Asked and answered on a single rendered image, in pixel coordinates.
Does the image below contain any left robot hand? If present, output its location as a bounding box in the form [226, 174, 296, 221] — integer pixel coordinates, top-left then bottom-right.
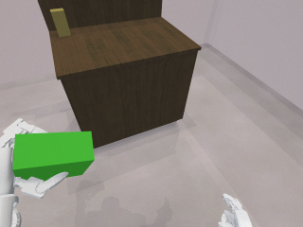
[0, 118, 69, 199]

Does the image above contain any sponge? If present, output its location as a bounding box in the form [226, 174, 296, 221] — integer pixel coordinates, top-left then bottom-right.
[12, 131, 95, 181]

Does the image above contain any table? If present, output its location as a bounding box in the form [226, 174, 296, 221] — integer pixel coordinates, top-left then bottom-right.
[37, 0, 202, 148]

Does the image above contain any right robot hand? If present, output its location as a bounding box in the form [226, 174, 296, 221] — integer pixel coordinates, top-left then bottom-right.
[218, 193, 254, 227]

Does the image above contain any robot left forearm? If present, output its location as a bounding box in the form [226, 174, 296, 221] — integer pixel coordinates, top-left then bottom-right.
[0, 194, 22, 227]

